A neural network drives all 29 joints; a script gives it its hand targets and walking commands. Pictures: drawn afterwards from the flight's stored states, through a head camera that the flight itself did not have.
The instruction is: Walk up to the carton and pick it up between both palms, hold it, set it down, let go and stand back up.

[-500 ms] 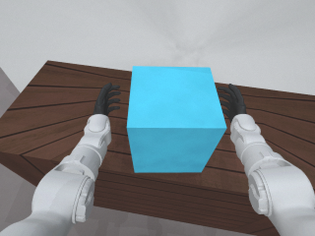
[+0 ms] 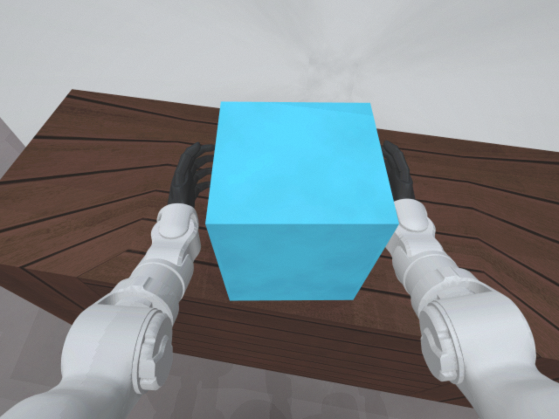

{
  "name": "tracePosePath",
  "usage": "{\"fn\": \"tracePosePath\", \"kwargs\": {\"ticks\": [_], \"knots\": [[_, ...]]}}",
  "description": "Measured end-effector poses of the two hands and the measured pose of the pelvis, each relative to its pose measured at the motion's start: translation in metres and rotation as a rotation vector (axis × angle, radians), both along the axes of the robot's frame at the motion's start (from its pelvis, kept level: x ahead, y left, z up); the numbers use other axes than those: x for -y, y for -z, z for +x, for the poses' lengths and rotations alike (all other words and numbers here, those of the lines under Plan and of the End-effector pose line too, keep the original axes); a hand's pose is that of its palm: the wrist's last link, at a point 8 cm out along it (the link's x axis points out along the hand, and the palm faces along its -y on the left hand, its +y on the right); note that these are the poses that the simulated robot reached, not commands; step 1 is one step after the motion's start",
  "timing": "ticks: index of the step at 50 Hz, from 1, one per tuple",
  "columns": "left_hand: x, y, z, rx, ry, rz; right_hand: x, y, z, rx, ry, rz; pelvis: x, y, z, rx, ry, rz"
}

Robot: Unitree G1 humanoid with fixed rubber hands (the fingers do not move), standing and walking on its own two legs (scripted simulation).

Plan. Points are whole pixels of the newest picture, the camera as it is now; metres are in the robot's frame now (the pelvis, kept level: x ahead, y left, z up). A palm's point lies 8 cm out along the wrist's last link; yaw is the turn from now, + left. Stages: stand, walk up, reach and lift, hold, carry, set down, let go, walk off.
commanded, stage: reach and lift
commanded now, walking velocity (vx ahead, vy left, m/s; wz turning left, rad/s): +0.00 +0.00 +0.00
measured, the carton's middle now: (293, 210) +0.45 -0.01 +0.02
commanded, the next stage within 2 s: none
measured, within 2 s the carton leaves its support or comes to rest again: leaves its support in 1.86 s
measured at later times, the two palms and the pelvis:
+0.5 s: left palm (183, 214) +0.41 +0.15 +0.05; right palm (398, 221) +0.41 -0.15 +0.05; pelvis +0.01 +0.02 +0.02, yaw -2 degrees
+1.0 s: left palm (182, 210) +0.42 +0.15 +0.05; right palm (395, 215) +0.42 -0.15 +0.05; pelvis +0.02 +0.01 +0.03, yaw +0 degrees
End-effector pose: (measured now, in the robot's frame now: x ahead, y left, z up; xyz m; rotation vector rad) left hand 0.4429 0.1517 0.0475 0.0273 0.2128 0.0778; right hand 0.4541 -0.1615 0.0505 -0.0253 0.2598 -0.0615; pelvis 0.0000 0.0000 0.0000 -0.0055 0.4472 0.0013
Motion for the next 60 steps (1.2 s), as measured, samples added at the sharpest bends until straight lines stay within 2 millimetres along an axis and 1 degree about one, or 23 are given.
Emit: {"fn": "tracePosePath", "kwargs": {"ticks": [2,9,15,19,23,34,40,47,60], "knots": [[0.005,-0.001,0.001,0.003,0.002,-0.001,-0.002,0.0,-0.002,0.004,0.02,0.004,0.0,-0.001,0.0,0.006,-0.001,-0.001],[0.009,-0.005,-0.003,-0.004,-0.03,0.001,-0.002,-0.004,-0.013,0.018,0.062,0.0,-0.005,-0.008,-0.001,0.048,0.014,0.0],[0.009,-0.007,-0.017,0.005,-0.03,0.022,-0.003,-0.004,-0.03,0.04,0.063,-0.023,-0.011,-0.018,0.001,0.12,0.018,0.001],[0.007,-0.005,-0.027,-0.022,-0.022,0.039,-0.005,-0.001,-0.042,0.023,0.061,-0.032,-0.014,-0.022,0.003,0.165,0.027,0.002],[0.005,-0.005,-0.032,-0.033,-0.021,0.04,-0.006,-0.002,-0.047,0.017,0.055,-0.05,-0.016,-0.024,0.005,0.19,0.029,0.003],[0.001,-0.008,-0.031,-0.043,-0.032,0.057,-0.011,-0.008,-0.042,0.009,0.034,-0.061,-0.02,-0.026,0.013,0.213,0.026,-0.001],[-0.002,-0.008,-0.031,-0.048,-0.041,0.072,-0.013,-0.005,-0.039,0.006,0.024,-0.048,-0.019,-0.026,0.018,0.221,0.02,-0.001],[0.001,-0.007,-0.028,-0.042,-0.041,0.068,-0.011,-0.002,-0.037,0.013,0.025,-0.047,-0.016,-0.026,0.022,0.222,0.011,0.002],[0.002,-0.005,-0.027,-0.033,-0.034,0.054,-0.009,-0.002,-0.038,0.024,0.033,-0.062,-0.012,-0.027,0.021,0.221,0.002,0.006]]}}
